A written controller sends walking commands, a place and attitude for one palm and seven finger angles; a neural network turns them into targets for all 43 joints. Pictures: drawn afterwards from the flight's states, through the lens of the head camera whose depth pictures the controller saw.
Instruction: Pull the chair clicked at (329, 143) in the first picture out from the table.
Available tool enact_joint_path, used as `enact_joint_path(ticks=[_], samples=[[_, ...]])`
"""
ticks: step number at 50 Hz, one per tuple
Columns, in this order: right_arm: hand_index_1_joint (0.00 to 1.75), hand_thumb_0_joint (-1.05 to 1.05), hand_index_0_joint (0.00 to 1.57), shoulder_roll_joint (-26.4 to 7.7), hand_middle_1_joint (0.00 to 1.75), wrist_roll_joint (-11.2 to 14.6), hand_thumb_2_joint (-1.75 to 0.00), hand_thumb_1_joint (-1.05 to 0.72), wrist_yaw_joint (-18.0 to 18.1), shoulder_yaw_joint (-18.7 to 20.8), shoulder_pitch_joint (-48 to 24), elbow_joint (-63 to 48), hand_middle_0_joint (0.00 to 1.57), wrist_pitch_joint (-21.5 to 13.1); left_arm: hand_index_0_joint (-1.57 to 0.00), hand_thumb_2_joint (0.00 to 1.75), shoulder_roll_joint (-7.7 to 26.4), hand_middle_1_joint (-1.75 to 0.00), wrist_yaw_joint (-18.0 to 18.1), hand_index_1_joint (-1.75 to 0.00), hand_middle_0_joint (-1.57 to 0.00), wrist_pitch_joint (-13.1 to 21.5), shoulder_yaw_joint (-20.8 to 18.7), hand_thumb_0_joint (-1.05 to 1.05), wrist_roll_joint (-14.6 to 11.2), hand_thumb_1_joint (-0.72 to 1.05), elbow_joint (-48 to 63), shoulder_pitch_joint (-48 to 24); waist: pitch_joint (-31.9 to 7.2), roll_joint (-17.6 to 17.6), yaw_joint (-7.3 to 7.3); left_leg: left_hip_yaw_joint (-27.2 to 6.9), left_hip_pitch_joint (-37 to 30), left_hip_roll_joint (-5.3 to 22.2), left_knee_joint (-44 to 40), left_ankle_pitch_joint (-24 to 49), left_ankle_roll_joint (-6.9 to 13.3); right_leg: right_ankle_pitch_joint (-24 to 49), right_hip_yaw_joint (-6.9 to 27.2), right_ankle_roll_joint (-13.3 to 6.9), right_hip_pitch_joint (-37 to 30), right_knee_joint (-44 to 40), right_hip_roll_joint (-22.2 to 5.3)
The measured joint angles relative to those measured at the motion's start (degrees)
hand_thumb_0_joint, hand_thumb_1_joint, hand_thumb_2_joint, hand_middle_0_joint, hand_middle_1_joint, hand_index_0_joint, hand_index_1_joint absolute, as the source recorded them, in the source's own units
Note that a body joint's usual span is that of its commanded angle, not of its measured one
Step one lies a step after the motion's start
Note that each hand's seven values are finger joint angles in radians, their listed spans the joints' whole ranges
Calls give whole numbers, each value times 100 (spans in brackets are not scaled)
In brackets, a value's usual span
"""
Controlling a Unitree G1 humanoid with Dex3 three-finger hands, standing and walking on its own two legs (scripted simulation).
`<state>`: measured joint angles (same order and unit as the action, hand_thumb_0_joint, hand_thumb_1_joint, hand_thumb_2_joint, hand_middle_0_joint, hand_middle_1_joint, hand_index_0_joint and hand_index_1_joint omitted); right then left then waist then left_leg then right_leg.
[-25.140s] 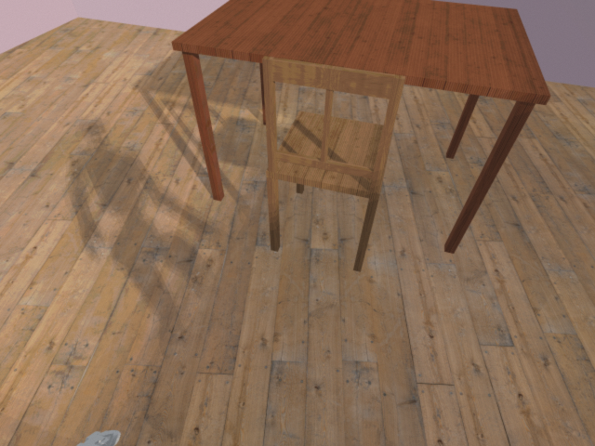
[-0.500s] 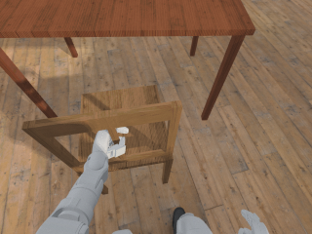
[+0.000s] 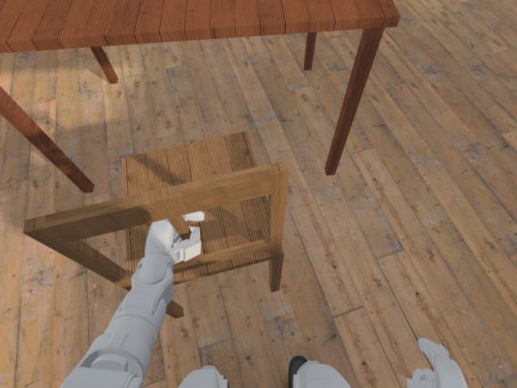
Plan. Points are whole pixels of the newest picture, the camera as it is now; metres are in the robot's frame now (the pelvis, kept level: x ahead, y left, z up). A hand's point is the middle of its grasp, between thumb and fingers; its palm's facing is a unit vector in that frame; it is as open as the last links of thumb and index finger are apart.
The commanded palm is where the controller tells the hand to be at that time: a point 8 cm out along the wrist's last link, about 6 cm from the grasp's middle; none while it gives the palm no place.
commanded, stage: step backward, pulling the chair out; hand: left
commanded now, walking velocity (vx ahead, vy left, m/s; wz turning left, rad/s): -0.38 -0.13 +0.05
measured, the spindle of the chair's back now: (189, 239) +0.38 +0.13 -0.12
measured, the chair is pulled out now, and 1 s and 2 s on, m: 0.32 0.56 0.59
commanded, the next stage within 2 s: stop walking, hand still on the chair in 0.70 s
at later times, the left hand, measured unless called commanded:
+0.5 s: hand (199, 308) +0.24 +0.09 -0.07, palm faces +0.01 -0.98 -0.19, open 5.1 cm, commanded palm +0.22 +0.15 -0.07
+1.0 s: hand out of the picture +0.11 +0.08 -0.07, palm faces -0.02 -0.99 -0.17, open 5.1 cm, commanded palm +0.10 +0.14 -0.05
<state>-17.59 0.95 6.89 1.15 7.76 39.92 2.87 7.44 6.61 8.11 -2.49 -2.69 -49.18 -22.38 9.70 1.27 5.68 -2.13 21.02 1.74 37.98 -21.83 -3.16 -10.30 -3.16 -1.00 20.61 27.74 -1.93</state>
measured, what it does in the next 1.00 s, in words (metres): walks backwards: left foot, then right foot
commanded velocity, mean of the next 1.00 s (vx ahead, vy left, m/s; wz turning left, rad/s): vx -0.22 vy -0.06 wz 0.05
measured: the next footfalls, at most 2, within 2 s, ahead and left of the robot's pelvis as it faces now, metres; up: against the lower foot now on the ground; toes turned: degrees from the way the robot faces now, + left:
left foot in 0.04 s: +0.02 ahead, +0.16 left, +0.00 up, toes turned +1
right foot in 0.32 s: -0.03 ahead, -0.12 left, +0.00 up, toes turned -4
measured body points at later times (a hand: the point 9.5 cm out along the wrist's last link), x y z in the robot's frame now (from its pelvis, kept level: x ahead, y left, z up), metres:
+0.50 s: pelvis -0.10 -0.03 +0.00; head -0.02 -0.06 +0.44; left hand +0.23 +0.15 -0.05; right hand +0.00 -0.27 -0.15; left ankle -0.11 +0.13 -0.69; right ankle -0.07 -0.12 -0.74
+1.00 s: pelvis -0.19 -0.03 +0.00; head -0.14 -0.06 +0.44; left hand +0.11 +0.14 -0.05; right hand -0.09 -0.25 -0.15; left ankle -0.22 +0.13 -0.74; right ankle -0.16 -0.13 -0.74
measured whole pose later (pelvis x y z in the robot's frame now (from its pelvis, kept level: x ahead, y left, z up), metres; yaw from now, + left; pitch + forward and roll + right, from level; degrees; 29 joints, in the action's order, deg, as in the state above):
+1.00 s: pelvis -0.19 -0.03 +0.00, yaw +1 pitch +0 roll -1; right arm -10.6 1.6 4.5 -1.7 13.6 39.7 1.2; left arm 5.8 4.7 5.9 2.6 -3.5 -45.5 -14.7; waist 7.3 4.4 2.5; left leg -0.4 11.9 5.5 30.3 -18.7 -2.5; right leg -12.3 -4.8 -2.3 16.4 28.8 0.7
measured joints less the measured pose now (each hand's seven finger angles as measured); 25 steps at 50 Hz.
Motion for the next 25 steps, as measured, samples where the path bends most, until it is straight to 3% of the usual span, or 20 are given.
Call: enact_joint_path(ticks=[2, 4, 6, 8, 11, 17, 20, 23, 25], samples=[[30, 1, 20, -92, 30, 7, -90, -90, 51, 33, 10, -104, 20, 61, -49, 78, -42, -114, 19, -145, -24, -138, 206, 3, 28, 73, 216, 68, -45, 81, 18, 34, -278, 133, -522, 767, 54, 3, -72, 63, 78, 95, 25], [29, 1, 20, -33, 30, 4, -90, -90, 81, 77, -14, -175, 20, 128, -49, 78, -7, -115, 4, -145, -22, -231, 425, 2, 49, 73, 415, 112, -42, -3, -5, 93, -414, 130, -792, 683, 69, 18, -70, 132, 148, 180, -22], [29, 1, 20, 160, 30, -8, -90, -91, 22, 50, 14, -297, 20, 188, -49, 78, 85, -116, -34, -145, -20, -271, 568, 2, 62, 75, 566, 191, -31, -262, -159, 252, -485, 53, -887, 668, 79, 161, 89, 156, 194, 229, -82], [29, 1, 19, 352, 30, -112, -90, -91, -66, -6, 89, -413, 20, 149, -49, 78, 128, -116, -64, -145, -19, -298, 606, 2, 82, 75, 640, 301, -74, -343, -253, 331, -502, 75, -945, 738, 82, -272, 143, 127, 270, 599, -47], [29, 1, 20, 618, 30, -209, -90, -90, -214, -84, 182, -419, 20, 36, -49, 79, 97, -115, -110, -145, -20, -253, 544, 2, 66, 75, 571, 450, -182, -193, -331, 325, -443, 221, -992, 840, 58, -1062, 135, 77, 238, 1196, 110], [30, 1, 20, 977, 30, -175, -90, -90, -369, -294, 191, -96, 21, -143, -49, 81, 154, -113, -190, -145, -26, 66, 301, 2, -14, 72, 110, 334, -137, 55, -545, 332, -237, 468, -776, 913, -149, -692, 167, 57, -500, 312, 209], [30, 1, 20, 890, 30, -118, -90, -90, -346, -281, 64, 68, 21, -122, -49, 81, 76, -110, -204, -145, -27, 236, 11, 3, -111, 71, -233, 135, 97, 449, -395, 135, -6, 685, -409, 938, -105, -384, -17, -101, -565, 53, 477], [30, 1, 20, 731, 30, -33, -90, -90, -233, -201, 60, 216, 21, -121, -49, 80, 54, -108, -192, -145, -28, 314, -127, 3, -68, 71, -407, 68, 53, 276, -311, -79, 400, 158, 1006, -140, -12, -252, 40, -159, -318, 119, 301], [30, 1, 20, 532, 30, -45, -90, -90, -167, -149, 97, 274, 21, -149, -49, 80, -3, -108, -170, -145, -27, 313, -148, 3, -53, 71, -458, 61, -30, 181, -245, -100, 477, -116, 1514, -420, -18, -163, 50, -163, -180, 90, 174]])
